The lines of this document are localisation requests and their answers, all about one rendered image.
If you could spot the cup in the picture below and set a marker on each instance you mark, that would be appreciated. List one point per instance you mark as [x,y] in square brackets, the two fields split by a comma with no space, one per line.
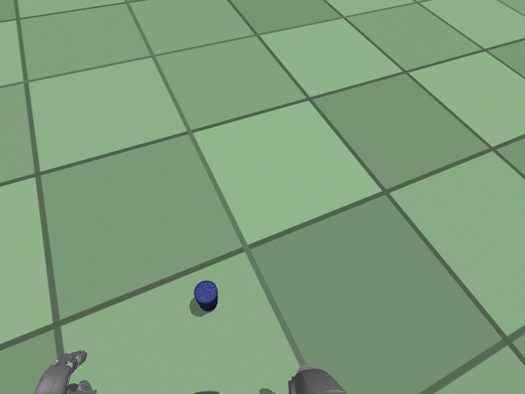
[206,295]

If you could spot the left robot hand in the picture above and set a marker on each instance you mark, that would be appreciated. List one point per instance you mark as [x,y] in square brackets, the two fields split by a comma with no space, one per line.
[56,378]

